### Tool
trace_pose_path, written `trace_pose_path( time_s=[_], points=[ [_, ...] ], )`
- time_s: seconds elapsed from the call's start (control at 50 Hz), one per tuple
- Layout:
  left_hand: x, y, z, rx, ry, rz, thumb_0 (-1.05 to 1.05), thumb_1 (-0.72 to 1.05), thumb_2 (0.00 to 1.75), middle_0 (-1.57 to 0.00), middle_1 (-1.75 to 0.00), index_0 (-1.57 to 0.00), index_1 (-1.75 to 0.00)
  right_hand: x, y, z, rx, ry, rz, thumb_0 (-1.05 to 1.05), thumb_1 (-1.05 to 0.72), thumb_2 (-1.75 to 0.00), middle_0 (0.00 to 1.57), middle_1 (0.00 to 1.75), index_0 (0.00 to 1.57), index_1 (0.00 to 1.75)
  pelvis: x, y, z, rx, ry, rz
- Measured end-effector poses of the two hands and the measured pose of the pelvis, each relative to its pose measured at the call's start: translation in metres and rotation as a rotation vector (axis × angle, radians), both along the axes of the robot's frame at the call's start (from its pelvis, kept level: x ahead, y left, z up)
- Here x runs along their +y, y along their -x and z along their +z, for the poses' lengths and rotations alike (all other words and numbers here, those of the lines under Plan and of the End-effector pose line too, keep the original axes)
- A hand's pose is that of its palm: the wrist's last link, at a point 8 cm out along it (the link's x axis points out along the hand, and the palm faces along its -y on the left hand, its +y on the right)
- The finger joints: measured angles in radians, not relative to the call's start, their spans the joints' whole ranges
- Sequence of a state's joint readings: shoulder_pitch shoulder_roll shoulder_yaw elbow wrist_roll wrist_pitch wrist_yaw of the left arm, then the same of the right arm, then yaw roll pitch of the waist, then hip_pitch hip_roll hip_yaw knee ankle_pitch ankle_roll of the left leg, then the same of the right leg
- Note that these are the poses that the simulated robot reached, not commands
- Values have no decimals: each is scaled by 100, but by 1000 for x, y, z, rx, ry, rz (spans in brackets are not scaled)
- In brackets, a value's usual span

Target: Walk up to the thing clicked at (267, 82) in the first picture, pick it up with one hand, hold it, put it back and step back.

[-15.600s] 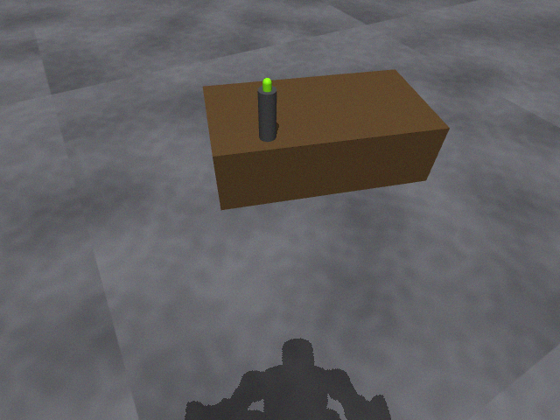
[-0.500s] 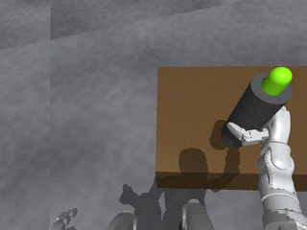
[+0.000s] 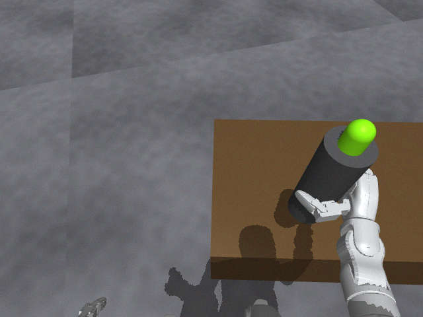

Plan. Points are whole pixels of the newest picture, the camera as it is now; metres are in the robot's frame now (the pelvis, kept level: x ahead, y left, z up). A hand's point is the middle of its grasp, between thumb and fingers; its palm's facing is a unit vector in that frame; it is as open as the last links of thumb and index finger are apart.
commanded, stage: lift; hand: right
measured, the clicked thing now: (328, 176) +0.36 -0.19 +0.08
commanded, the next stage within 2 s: hold in 0.42 s
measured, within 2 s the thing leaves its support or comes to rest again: neither
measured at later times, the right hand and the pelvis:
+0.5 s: hand (318, 180) +0.36 -0.17 +0.07, palm faces +0.20 +0.98 +0.01, open 10.3 cm; pelvis +0.01 +0.00 +0.02, yaw +0 degrees
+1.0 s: hand (320, 183) +0.34 -0.17 +0.09, palm faces +0.20 +0.98 +0.01, open 10.3 cm; pelvis +0.01 +0.00 +0.03, yaw +0 degrees
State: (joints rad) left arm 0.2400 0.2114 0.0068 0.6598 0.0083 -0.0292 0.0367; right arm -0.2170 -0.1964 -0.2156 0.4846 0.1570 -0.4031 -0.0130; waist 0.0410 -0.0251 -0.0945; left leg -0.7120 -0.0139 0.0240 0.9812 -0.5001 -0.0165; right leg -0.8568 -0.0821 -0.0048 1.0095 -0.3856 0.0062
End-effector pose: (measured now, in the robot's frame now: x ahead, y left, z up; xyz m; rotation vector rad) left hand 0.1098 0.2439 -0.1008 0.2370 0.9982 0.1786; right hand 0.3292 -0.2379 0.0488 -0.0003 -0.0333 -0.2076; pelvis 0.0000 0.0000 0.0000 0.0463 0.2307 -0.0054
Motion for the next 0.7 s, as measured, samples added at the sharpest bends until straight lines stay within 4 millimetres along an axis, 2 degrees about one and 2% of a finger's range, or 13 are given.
trace_pose_path(
  time_s=[0.46, 0.7],
  points=[
    [5, -17, 17, -17, 11, -2, 1, 92, 89, -20, -31, -20, -31, 17, 2, 22, -9, -5, 10, -1, 37, -103, 70, 92, 71, 92, 4, -12, 17, -49, 17, 1],
    [4, -22, 22, -28, 16, -8, 1, 91, 89, -20, -31, -20, -31, 20, 8, 27, -5, -5, 11, -1, 36, -103, 70, 92, 71, 92, 5, -13, 22, -67, 21, 1]
  ],
)
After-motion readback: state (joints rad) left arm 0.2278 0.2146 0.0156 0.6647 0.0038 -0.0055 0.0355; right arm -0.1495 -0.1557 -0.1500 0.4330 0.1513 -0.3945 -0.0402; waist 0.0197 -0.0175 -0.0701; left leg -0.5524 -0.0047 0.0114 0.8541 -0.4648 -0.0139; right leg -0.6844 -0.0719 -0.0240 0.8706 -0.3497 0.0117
